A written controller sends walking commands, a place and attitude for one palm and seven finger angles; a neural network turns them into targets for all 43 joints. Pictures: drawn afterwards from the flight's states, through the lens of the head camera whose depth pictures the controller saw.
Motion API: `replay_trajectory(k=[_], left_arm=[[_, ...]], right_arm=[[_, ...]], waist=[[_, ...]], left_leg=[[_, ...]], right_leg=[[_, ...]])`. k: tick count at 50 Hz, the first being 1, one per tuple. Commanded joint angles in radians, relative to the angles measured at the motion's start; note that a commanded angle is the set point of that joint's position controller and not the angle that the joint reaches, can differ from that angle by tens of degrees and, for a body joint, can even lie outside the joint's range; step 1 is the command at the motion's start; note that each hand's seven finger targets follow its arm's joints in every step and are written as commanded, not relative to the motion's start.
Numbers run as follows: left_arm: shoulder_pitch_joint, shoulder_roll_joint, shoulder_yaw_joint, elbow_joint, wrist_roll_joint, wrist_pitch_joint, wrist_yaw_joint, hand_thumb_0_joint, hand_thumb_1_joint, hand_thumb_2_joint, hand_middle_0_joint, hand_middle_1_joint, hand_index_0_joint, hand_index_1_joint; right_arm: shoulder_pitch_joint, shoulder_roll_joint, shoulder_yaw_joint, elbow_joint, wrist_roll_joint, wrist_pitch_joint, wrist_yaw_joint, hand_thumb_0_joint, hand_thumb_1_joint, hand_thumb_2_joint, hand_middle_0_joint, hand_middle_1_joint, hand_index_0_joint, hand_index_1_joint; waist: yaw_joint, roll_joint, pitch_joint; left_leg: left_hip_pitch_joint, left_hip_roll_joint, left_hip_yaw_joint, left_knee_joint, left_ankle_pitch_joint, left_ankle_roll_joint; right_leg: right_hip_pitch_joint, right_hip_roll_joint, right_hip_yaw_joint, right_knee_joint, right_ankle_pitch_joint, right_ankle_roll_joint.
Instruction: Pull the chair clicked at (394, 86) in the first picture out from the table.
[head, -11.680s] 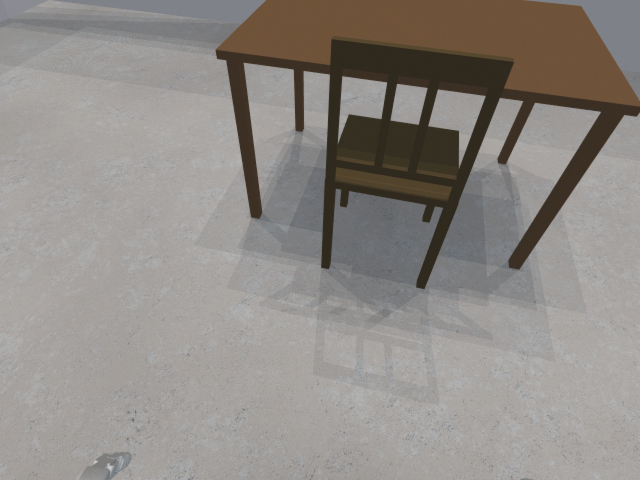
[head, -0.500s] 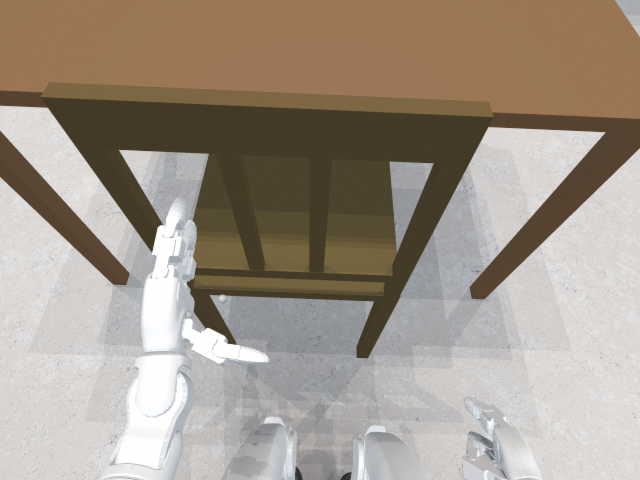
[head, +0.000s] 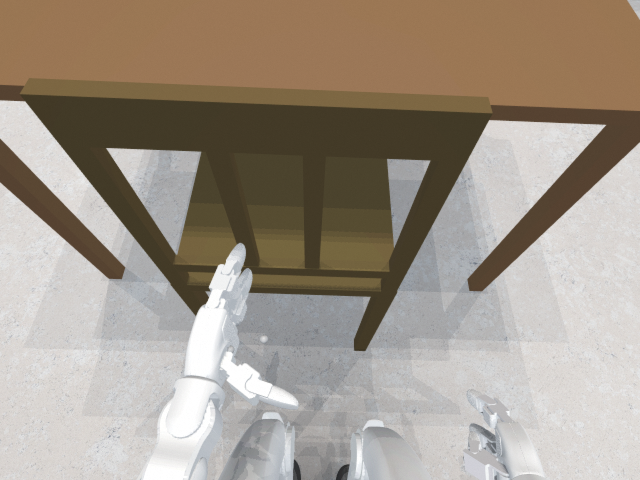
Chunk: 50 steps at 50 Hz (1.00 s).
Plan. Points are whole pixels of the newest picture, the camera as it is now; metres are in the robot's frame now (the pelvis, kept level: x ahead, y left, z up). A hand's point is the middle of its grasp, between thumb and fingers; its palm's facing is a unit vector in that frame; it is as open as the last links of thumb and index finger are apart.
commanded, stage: aim the fingers beside a spindle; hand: left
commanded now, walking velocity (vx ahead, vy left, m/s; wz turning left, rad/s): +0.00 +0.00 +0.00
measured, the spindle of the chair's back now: (238, 217) +0.44 +0.12 +0.01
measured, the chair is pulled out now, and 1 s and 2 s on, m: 0.00 0.00 0.00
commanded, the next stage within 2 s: push the fingers through the gap in 1.50 s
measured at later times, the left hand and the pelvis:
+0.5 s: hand (221, 293) +0.32 +0.12 +0.05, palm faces +0.08 -1.00 -0.05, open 16.9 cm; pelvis +0.00 +0.00 +0.00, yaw +0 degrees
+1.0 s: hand (265, 340) +0.28 +0.08 -0.01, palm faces -0.12 -0.99 +0.08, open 16.9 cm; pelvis +0.00 +0.00 +0.00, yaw +0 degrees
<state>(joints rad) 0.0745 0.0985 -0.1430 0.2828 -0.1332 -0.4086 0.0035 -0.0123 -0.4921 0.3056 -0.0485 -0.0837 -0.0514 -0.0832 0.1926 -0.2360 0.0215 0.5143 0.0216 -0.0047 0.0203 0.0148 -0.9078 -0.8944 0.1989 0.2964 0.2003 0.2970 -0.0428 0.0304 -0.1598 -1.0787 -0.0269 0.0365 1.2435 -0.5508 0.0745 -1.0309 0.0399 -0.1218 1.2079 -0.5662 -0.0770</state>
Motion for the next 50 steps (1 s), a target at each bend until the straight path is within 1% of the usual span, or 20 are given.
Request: replay_trajectory(k=[1,4,7,8,11,14,16,17,21,23,26,29,33,35,36,38,41,44,46,50], left_arm=[[-0.209,0.254,0.245,-0.542,0.034,-0.234,0.152,0.0,-0.5,0.3,-0.06,-0.08,-0.06,-0.08],[-0.13,0.126,0.168,-0.281,0.084,-0.213,0.204,0.0,-0.5,0.3,-0.06,-0.08,-0.06,-0.08],[-0.059,-0.001,0.043,0.016,0.092,-0.106,0.109,0.0,-0.5,0.3,-0.06,-0.08,-0.06,-0.08],[-0.062,-0.008,0.03,0.038,0.077,-0.072,0.062,0.0,-0.5,0.3,-0.06,-0.08,-0.06,-0.08],[-0.14,-0.085,-0.069,-0.041,0.012,-0.029,-0.053,0.0,-0.5,0.3,-0.06,-0.08,-0.06,-0.08],[-0.24,0.055,0.038,-0.357,-0.021,-0.114,-0.027,0.0,-0.5,0.3,-0.06,-0.08,-0.06,-0.08],[-0.279,0.209,0.179,-0.521,-0.01,-0.19,0.061,0.0,-0.5,0.3,-0.06,-0.08,-0.06,-0.08],[-0.277,0.221,0.202,-0.582,0.007,-0.222,0.106,0.0,-0.5,0.3,-0.06,-0.08,-0.06,-0.08],[-0.149,0.161,0.198,-0.264,0.072,-0.209,0.185,0.0,-0.5,0.3,-0.06,-0.08,-0.06,-0.08],[-0.088,0.04,0.084,-0.039,0.084,-0.14,0.124,0.0,-0.5,0.3,-0.06,-0.08,-0.06,-0.08],[-0.045,-0.086,-0.054,0.019,0.041,-0.034,-0.016,0.0,-0.5,0.3,-0.06,-0.08,-0.06,-0.08],[-0.097,-0.058,-0.056,-0.17,-0.011,-0.035,-0.072,0.0,-0.5,0.3,-0.06,-0.08,-0.06,-0.08],[-0.214,0.164,0.137,-0.585,0.002,-0.194,0.081,0.0,-0.5,0.3,-0.06,-0.08,-0.06,-0.08],[-0.152,0.204,0.208,-0.561,0.042,-0.239,0.173,0.0,-0.5,0.3,-0.06,-0.08,-0.06,-0.08],[-0.164,0.219,0.223,-0.517,0.071,-0.245,0.207,0.0,-0.5,0.3,-0.06,-0.08,-0.06,-0.08],[-0.114,0.118,0.153,-0.296,0.097,-0.222,0.212,0.0,-0.5,0.3,-0.06,-0.08,-0.06,-0.08],[-0.032,-0.04,-0.005,0.0,0.094,-0.11,0.095,0.0,-0.5,0.3,-0.06,-0.08,-0.06,-0.08],[-0.086,-0.103,-0.1,-0.021,0.036,-0.022,-0.042,0.0,-0.5,0.3,-0.06,-0.08,-0.06,-0.08],[-0.133,-0.048,-0.061,-0.154,0.004,-0.032,-0.063,0.0,-0.5,0.3,-0.06,-0.08,-0.06,-0.08],[-0.231,0.181,0.162,-0.581,0.006,-0.188,0.088,0.0,-0.5,0.3,-0.06,-0.08,-0.06,-0.08]], right_arm=[[0.024,-0.115,-0.058,-0.105,-0.027,-0.065,-0.02,0.0,-0.9,-0.9,0.2,0.3,0.2,0.3],[0.0,-0.102,-0.047,-0.08,-0.032,-0.049,0.007,0.0,-0.9,-0.9,0.2,0.3,0.2,0.3],[-0.011,-0.127,-0.047,-0.081,-0.018,-0.025,0.026,0.0,-0.9,-0.9,0.2,0.3,0.2,0.3],[-0.012,-0.138,-0.052,-0.094,-0.003,-0.018,0.023,0.0,-0.9,-0.9,0.2,0.3,0.2,0.3],[-0.006,-0.146,-0.06,-0.136,0.02,-0.025,0.009,0.0,-0.9,-0.9,0.2,0.3,0.2,0.3],[-0.008,-0.135,-0.067,-0.15,0.007,-0.046,-0.015,0.0,-0.9,-0.9,0.2,0.3,0.2,0.3],[0.006,-0.131,-0.061,-0.13,-0.012,-0.061,-0.025,0.0,-0.9,-0.9,0.2,0.3,0.2,0.3],[0.01,-0.117,-0.057,-0.119,-0.021,-0.066,-0.024,0.0,-0.9,-0.9,0.2,0.3,0.2,0.3],[0.008,-0.108,-0.048,-0.071,-0.03,-0.052,0.002,0.0,-0.9,-0.9,0.2,0.3,0.2,0.3],[-0.006,-0.125,-0.048,-0.068,-0.022,-0.036,0.017,0.0,-0.9,-0.9,0.2,0.3,0.2,0.3],[-0.008,-0.143,-0.058,-0.118,0.011,-0.022,0.022,0.0,-0.9,-0.9,0.2,0.3,0.2,0.3],[0.0,-0.145,-0.068,-0.155,0.019,-0.029,0.004,0.0,-0.9,-0.9,0.2,0.3,0.2,0.3],[0.008,-0.116,-0.064,-0.14,-0.014,-0.064,-0.019,0.0,-0.9,-0.9,0.2,0.3,0.2,0.3],[0.02,-0.099,-0.054,-0.109,-0.026,-0.067,-0.013,0.0,-0.9,-0.9,0.2,0.3,0.2,0.3],[0.022,-0.104,-0.054,-0.096,-0.032,-0.061,-0.009,0.0,-0.9,-0.9,0.2,0.3,0.2,0.3],[-0.002,-0.103,-0.049,-0.078,-0.032,-0.053,0.006,0.0,-0.9,-0.9,0.2,0.3,0.2,0.3],[-0.018,-0.129,-0.05,-0.083,-0.013,-0.036,0.026,0.0,-0.9,-0.9,0.2,0.3,0.2,0.3],[-0.003,-0.15,-0.063,-0.128,0.02,-0.027,0.014,0.0,-0.9,-0.9,0.2,0.3,0.2,0.3],[-0.006,-0.15,-0.065,-0.151,0.018,-0.032,-0.001,0.0,-0.9,-0.9,0.2,0.3,0.2,0.3],[-0.001,-0.116,-0.06,-0.142,-0.014,-0.063,-0.02,0.0,-0.9,-0.9,0.2,0.3,0.2,0.3]], waist=[[0.053,0.105,-0.501],[0.0,0.013,-0.337],[-0.041,-0.122,-0.204],[-0.039,-0.152,-0.2],[-0.045,-0.115,-0.257],[0.001,-0.01,-0.445],[0.031,0.062,-0.507],[0.045,0.111,-0.553],[-0.004,0.001,-0.347],[-0.04,-0.085,-0.231],[-0.036,-0.113,-0.228],[-0.021,-0.073,-0.333],[0.039,0.089,-0.531],[0.046,0.101,-0.479],[0.03,0.08,-0.436],[-0.014,-0.007,-0.322],[-0.051,-0.109,-0.183],[-0.047,-0.121,-0.241],[-0.026,-0.077,-0.32],[0.056,0.116,-0.546]], left_leg=[[0.405,0.037,-0.124,-0.157,0.491,-0.071],[0.288,0.033,-0.113,-0.137,0.395,-0.058],[0.128,0.026,-0.091,-0.129,0.217,-0.042],[0.111,0.022,-0.086,-0.136,0.185,-0.039],[0.15,0.021,-0.09,-0.137,0.179,-0.031],[0.273,0.026,-0.099,-0.138,0.309,-0.033],[0.348,0.032,-0.108,-0.142,0.408,-0.047],[0.393,0.031,-0.108,-0.148,0.46,-0.055],[0.258,0.03,-0.106,-0.133,0.39,-0.051],[0.155,0.029,-0.097,-0.124,0.254,-0.045],[0.15,0.022,-0.087,-0.149,0.216,-0.036],[0.221,0.026,-0.1,-0.154,0.27,-0.034],[0.422,0.034,-0.118,-0.157,0.474,-0.057],[0.418,0.037,-0.124,-0.16,0.511,-0.076],[0.38,0.04,-0.131,-0.151,0.495,-0.075],[0.279,0.035,-0.121,-0.131,0.383,-0.059],[0.153,0.03,-0.105,-0.139,0.209,-0.043],[0.174,0.024,-0.108,-0.155,0.173,-0.036],[0.216,0.028,-0.113,-0.152,0.219,-0.034],[0.431,0.032,-0.122,-0.16,0.459,-0.064]], right_leg=[[0.209,-0.026,0.12,-0.113,0.396,0.027],[0.175,-0.027,0.119,-0.129,0.357,0.042],[0.168,-0.032,0.132,-0.175,0.27,0.055],[0.184,-0.034,0.142,-0.194,0.244,0.058],[0.207,-0.045,0.167,-0.225,0.224,0.063],[0.272,-0.044,0.153,-0.184,0.34,0.048],[0.264,-0.034,0.138,-0.145,0.388,0.037],[0.26,-0.033,0.139,-0.13,0.411,0.033],[0.208,-0.026,0.13,-0.138,0.375,0.043],[0.162,-0.029,0.129,-0.161,0.293,0.055],[0.199,-0.036,0.147,-0.206,0.275,0.062],[0.236,-0.04,0.132,-0.197,0.321,0.053],[0.23,-0.032,0.123,-0.134,0.403,0.033],[0.195,-0.024,0.116,-0.113,0.4,0.029],[0.168,-0.02,0.111,-0.105,0.383,0.03],[0.15,-0.023,0.114,-0.124,0.337,0.043],[0.124,-0.027,0.118,-0.177,0.239,0.05],[0.17,-0.034,0.13,-0.21,0.208,0.052],[0.187,-0.036,0.126,-0.192,0.238,0.047],[0.219,-0.033,0.122,-0.129,0.37,0.03]])
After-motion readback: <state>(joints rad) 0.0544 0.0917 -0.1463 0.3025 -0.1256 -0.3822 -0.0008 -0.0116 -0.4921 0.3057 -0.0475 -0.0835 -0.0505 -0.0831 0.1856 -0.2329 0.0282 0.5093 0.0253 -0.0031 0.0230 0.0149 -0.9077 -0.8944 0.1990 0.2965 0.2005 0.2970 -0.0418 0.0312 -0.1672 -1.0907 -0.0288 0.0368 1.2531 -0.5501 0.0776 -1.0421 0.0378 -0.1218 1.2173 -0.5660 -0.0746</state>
